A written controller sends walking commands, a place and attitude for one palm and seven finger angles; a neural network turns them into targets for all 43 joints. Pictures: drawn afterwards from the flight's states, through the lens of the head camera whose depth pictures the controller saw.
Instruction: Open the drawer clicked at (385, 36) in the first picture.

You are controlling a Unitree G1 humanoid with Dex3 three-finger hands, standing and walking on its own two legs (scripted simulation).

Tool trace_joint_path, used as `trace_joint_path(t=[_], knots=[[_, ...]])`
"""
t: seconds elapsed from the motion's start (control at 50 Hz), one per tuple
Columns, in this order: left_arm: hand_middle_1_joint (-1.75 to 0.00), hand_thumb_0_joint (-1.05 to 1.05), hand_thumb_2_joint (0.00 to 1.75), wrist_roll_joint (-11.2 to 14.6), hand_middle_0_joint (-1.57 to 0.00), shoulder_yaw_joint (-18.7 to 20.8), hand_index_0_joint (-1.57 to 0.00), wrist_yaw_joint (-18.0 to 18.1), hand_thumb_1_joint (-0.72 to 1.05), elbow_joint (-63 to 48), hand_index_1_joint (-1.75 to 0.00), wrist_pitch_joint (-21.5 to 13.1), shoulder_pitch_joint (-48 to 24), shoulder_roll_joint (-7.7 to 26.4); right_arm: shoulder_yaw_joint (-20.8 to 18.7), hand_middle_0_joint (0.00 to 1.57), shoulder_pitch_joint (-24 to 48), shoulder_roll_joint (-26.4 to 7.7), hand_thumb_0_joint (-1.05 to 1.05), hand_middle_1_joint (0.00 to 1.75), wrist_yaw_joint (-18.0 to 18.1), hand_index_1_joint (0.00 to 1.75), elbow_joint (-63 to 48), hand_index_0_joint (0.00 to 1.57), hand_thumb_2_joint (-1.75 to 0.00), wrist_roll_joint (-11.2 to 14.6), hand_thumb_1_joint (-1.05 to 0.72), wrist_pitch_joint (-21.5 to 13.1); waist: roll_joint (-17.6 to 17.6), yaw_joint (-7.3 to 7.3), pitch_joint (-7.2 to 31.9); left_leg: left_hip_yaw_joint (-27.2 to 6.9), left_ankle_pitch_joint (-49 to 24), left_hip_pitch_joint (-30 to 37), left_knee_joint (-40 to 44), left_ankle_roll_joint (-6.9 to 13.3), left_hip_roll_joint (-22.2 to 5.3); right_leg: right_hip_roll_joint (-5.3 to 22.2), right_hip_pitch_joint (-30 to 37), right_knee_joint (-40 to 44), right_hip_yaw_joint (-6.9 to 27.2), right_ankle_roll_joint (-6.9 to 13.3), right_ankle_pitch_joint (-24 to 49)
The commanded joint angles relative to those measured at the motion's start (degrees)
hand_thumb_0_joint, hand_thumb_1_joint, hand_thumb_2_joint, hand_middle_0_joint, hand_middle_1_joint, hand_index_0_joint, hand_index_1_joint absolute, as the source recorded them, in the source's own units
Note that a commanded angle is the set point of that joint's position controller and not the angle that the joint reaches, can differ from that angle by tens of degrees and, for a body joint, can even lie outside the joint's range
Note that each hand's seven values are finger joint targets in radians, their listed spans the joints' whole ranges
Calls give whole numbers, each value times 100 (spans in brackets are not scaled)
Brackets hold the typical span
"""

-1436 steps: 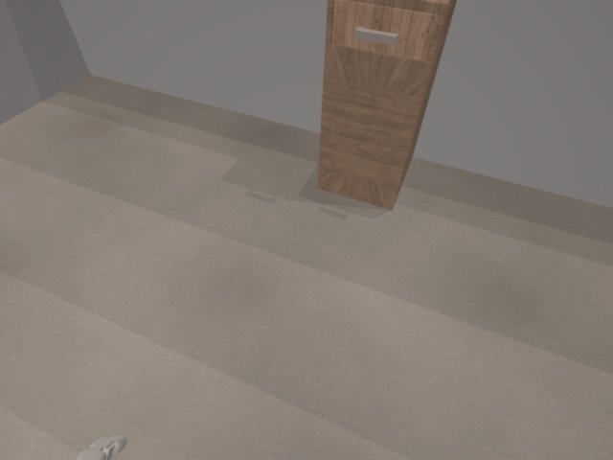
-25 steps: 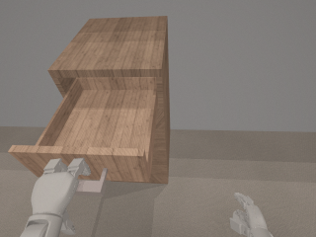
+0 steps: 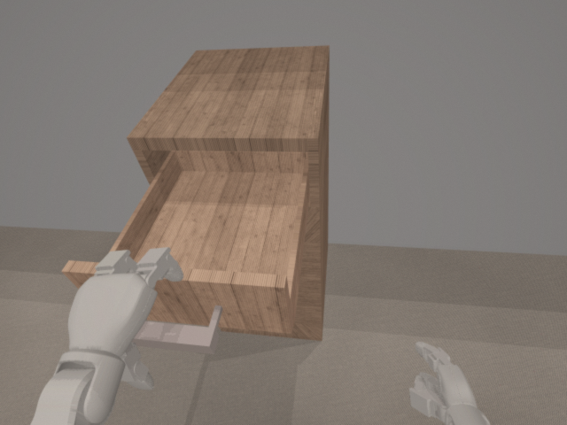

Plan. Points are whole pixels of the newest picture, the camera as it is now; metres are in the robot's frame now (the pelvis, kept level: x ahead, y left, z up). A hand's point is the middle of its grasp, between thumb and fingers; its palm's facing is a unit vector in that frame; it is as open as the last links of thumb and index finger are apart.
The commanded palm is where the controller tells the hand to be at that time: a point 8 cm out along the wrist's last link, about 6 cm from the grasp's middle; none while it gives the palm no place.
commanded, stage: lift the hand off the handle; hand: left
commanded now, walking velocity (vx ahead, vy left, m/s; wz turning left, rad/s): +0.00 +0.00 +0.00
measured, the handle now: (174, 322) +0.24 +0.22 +0.01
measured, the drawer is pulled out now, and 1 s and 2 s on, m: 0.30 0.30 0.30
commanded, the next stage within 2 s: draw the hand back to the body in 0.48 s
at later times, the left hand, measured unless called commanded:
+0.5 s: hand (120, 290) +0.20 +0.22 +0.16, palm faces +0.15 -0.12 -0.98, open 13.8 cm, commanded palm +0.17 +0.22 +0.21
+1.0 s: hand (117, 304) +0.20 +0.23 +0.14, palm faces +0.04 -0.11 -0.99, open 13.8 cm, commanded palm +0.16 +0.24 +0.21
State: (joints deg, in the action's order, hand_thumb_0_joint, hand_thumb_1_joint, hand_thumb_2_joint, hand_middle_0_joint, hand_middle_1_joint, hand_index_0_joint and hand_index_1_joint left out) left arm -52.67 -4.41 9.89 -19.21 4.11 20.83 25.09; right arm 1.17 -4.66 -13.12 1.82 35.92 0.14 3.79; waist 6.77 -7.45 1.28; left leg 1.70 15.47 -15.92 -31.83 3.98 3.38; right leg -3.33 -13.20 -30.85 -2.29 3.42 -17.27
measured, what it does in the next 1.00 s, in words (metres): stands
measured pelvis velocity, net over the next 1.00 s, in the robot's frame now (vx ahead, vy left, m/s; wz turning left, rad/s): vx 0.00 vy -0.02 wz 0.00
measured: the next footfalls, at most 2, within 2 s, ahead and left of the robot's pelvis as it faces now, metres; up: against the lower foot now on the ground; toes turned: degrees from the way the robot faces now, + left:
none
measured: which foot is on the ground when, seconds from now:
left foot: down 0.00-1.00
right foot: down 0.00-1.00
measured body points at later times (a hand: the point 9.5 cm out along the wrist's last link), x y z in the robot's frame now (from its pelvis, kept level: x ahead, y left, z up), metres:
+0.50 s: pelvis +0.00 -0.01 +0.01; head -0.02 -0.06 +0.46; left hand +0.19 +0.22 +0.21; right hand +0.24 -0.20 -0.08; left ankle +0.02 +0.07 -0.73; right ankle -0.01 -0.08 -0.73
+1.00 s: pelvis +0.00 -0.02 +0.01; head +0.00 -0.06 +0.45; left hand +0.19 +0.24 +0.19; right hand +0.23 -0.22 -0.09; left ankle +0.02 +0.07 -0.73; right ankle -0.01 -0.08 -0.73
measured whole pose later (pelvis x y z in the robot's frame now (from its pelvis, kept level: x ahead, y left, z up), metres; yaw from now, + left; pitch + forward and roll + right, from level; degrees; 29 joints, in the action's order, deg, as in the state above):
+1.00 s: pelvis +0.00 -0.02 +0.01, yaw +0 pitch -2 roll +0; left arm -43.5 6.0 -2.0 -26.3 4.5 23.1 32.6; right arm 2.4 -5.4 -16.1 0.4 34.1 1.8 4.8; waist 7.3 -6.3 -0.5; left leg 0.9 13.4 -12.0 -27.4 2.7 2.2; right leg -4.7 -8.5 -24.7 -2.6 4.6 -14.4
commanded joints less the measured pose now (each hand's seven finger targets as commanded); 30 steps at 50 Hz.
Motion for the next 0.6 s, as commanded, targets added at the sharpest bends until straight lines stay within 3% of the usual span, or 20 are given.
trace_joint_path(t=[0.0,0.04,0.06,0.14,0.16,0.18,0.26,0.28,0.34,0.36,0.44,0.46,0.52,0.56,0.58], knots=[[-120,0,30,-80,-30,718,-30,84,-50,-1514,-120,137,-1476,899,-98,20,1082,-487,0,30,-40,30,-945,20,-90,13,-90,-191,-384,125,822,-523,-1213,993,599,-269,-287,144,-222,753,447,-36,651],[-120,0,30,-128,-30,572,-30,-70,-50,-1383,-120,359,-1414,830,-70,20,1128,-498,0,30,-93,30,-966,20,-90,40,-90,-113,-366,88,711,-488,-1271,978,710,-278,-294,157,-126,811,406,-50,691],[-120,0,30,-29,-30,574,-30,-189,-50,-1321,-120,498,-1288,721,-31,20,1349,-470,0,30,-145,30,-1036,20,-90,124,-90,-105,-367,64,665,-553,-1253,944,770,-286,-313,122,5,828,438,-19,714],[-120,0,30,8,-30,682,-30,-598,-50,-1255,-120,846,-1478,1109,39,20,1362,-525,0,30,-178,30,-1029,20,-90,148,-90,80,-542,16,620,-416,-1344,846,991,-252,-289,174,439,895,415,-93,924],[-120,0,30,106,-30,824,-30,-677,-50,-1317,-120,920,-1439,1147,82,20,1574,-525,0,30,-208,30,-1112,20,-90,199,-90,82,-369,0,649,-447,-1288,823,1003,-229,-311,139,566,909,480,-68,967],[-120,0,30,48,-30,804,-30,-755,-50,-1427,-120,914,-1530,1228,114,20,1440,-507,0,30,-224,30,-1092,20,-90,170,-90,93,-372,-22,804,-403,-1354,858,1027,-228,-314,197,662,879,418,-87,967],[-120,0,30,409,-30,1344,-30,-846,-50,-1907,-120,791,-975,1552,120,20,1562,-599,0,30,-233,30,-1288,20,-90,213,-90,81,-349,-82,964,-408,-1641,967,924,-207,-309,171,967,980,593,-107,1521],[-120,0,30,414,-30,1347,-30,-872,-50,-2009,-120,736,-892,1562,139,20,1389,-576,0,30,-243,30,-1266,20,-90,180,-90,75,-485,-72,990,-344,-1667,966,897,-201,-299,240,964,972,501,-143,1537],[-120,0,30,489,-30,1312,-30,-891,-50,-2279,-120,629,-1033,1510,99,20,1379,-629,0,30,-250,30,-1257,20,-90,180,-90,89,-384,25,614,-345,-1619,1032,883,-216,-298,223,581,1118,515,-136,1368],[-120,0,30,585,-30,1308,-30,-899,-50,-2434,-120,623,-1105,1396,114,20,1579,-606,0,30,-278,30,-1332,20,-90,236,-90,17,-168,59,535,-423,-1553,1108,858,-204,-308,173,482,1191,608,-92,1292],[-120,0,30,491,-30,1213,-30,-963,-50,-2023,-120,593,-801,1348,34,20,1254,-653,0,30,-284,30,-1207,20,-90,182,-90,51,-371,90,413,-347,-1415,1062,863,-217,-294,209,335,1219,534,-121,1047],[-120,0,30,585,-30,1181,-30,-989,-50,-2073,-120,608,-816,1222,67,20,1488,-634,0,30,-314,30,-1274,20,-90,252,-90,-4,-217,107,378,-421,-1290,1068,883,-207,-298,161,318,1245,598,-86,953],[-120,0,30,425,-30,1117,-30,-1007,-50,-1918,-120,521,-1291,1416,39,20,1278,-655,0,30,-237,30,-1192,20,-90,167,-90,16,-514,142,391,-352,-1095,997,901,-182,-260,233,278,1294,542,-134,681],[-120,0,30,396,-30,1248,-30,-964,-50,-1946,-120,433,-1635,1558,75,20,1500,-629,0,30,-210,30,-1214,20,-90,203,-90,-62,-370,141,475,-415,-941,1042,876,-164,-245,192,267,1351,696,-91,496],[-120,0,30,294,-30,1407,-30,-942,-50,-1867,-120,373,-1549,1754,63,20,1254,-620,0,30,-187,30,-1206,20,-90,136,-90,-88,-430,45,746,-355,-1017,1052,826,-156,-253,273,418,1275,633,-110,514]])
